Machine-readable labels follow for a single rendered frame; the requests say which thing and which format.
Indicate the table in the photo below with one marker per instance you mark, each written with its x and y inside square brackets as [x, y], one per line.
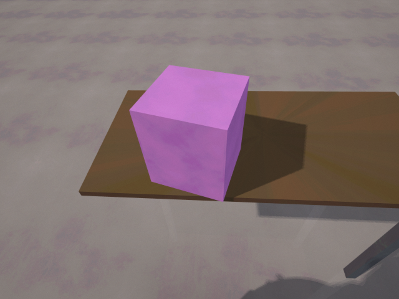
[312, 148]

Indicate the carton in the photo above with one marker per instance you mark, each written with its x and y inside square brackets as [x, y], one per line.
[189, 125]

